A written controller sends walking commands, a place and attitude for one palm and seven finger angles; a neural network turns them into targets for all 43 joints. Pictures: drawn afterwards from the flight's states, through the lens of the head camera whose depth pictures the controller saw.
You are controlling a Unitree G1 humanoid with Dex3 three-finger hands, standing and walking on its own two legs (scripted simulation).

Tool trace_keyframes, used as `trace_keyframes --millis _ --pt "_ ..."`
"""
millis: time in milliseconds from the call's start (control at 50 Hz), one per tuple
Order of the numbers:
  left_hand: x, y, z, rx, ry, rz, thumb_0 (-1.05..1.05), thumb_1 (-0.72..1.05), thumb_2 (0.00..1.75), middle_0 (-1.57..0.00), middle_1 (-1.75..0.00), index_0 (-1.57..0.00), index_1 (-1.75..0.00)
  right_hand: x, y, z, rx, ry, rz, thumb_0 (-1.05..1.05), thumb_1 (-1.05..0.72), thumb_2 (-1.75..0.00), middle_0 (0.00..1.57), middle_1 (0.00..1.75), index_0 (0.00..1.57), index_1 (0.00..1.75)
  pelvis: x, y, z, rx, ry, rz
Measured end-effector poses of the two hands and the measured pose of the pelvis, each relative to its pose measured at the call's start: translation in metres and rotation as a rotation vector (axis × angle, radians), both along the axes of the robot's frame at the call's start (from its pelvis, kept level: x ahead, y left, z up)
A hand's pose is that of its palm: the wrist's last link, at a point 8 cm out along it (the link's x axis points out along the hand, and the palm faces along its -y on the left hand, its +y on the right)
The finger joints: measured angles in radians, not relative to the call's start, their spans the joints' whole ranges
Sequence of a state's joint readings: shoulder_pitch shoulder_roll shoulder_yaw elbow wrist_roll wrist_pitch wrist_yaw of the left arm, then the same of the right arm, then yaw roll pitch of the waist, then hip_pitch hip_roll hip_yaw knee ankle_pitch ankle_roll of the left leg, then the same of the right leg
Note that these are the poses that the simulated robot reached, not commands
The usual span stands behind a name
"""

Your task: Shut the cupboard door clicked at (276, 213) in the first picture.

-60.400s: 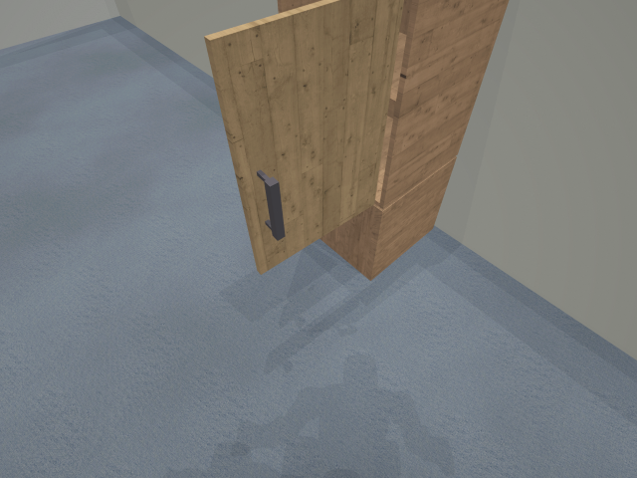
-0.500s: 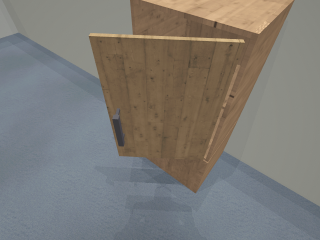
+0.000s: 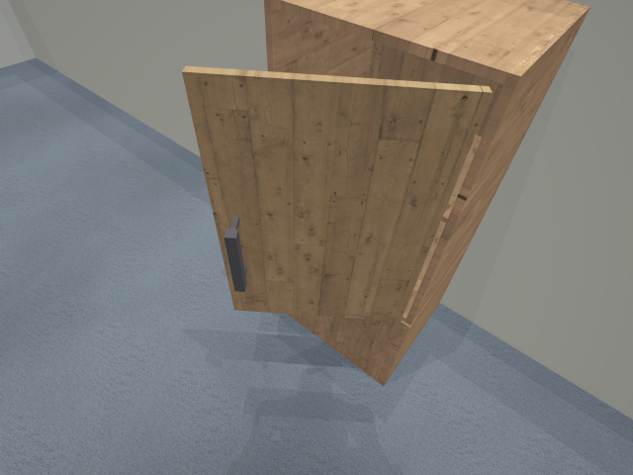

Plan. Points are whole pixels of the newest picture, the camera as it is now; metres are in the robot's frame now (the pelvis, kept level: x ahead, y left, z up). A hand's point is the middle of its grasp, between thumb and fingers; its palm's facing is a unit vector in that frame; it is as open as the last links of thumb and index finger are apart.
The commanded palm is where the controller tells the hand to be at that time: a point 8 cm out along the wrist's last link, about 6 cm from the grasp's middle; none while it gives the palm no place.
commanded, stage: look again from close up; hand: left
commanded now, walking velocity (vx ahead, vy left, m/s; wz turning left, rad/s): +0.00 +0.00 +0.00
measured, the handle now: (238, 254) +0.51 +0.19 -0.10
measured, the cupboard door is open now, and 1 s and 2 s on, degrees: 35 35 35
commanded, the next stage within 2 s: shuffle to correct the standing spot in 0.44 s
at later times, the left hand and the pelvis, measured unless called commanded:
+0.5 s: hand out of the picture -0.01 +0.17 -0.18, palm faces +0.02 -0.99 -0.16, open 7.4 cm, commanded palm none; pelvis +0.00 +0.00 +0.00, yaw +0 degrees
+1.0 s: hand out of the picture -0.01 +0.13 -0.19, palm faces +0.11 -0.99 -0.13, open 7.4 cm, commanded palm none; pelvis +0.06 -0.01 -0.01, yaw +1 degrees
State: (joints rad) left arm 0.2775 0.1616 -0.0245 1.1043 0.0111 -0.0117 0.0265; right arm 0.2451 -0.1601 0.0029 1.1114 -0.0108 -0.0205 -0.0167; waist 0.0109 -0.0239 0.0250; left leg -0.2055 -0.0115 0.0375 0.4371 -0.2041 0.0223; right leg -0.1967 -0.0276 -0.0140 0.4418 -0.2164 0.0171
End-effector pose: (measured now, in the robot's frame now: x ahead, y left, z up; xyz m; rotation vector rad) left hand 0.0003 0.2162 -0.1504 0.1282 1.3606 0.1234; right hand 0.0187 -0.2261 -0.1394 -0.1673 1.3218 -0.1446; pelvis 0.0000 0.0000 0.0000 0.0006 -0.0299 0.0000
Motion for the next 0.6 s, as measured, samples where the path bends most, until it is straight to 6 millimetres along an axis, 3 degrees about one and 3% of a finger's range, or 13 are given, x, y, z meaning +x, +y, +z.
trace_keyframes --millis 600 --pt "-0.020 -0.003 0.000 -0.011 0.054 0.019 0.00 0.91 0.90 -0.20 -0.30 -0.20 -0.30 -0.030 0.016 -0.003 0.030 0.077 -0.029 0.01 -0.91 -0.90 0.20 0.30 0.20 0.30 -0.001 0.002 0.001 0.000 0.003 -0.003"
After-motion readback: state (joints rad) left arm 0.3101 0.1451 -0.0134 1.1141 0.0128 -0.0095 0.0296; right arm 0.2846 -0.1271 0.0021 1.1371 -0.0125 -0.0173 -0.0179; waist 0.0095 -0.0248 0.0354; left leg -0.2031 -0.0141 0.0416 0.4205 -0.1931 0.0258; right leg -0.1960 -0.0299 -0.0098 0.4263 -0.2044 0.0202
